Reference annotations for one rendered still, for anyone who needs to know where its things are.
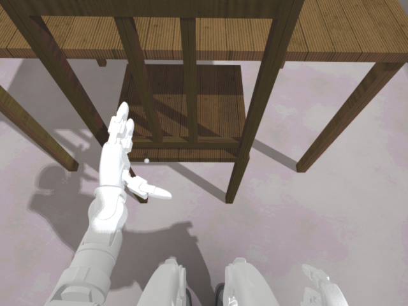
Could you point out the chair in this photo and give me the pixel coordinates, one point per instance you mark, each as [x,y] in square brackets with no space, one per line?
[181,112]

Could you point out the robot left hand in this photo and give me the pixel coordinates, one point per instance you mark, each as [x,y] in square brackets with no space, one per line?
[114,159]

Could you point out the robot left forearm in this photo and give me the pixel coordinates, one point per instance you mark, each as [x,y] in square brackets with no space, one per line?
[88,277]

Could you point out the table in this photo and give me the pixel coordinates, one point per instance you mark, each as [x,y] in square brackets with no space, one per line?
[326,31]

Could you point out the right robot shin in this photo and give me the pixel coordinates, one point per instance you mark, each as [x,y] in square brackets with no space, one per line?
[231,301]

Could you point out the robot right hand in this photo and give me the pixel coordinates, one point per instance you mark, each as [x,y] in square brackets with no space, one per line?
[330,295]

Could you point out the right robot thigh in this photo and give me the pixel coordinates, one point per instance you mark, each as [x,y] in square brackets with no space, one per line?
[244,282]

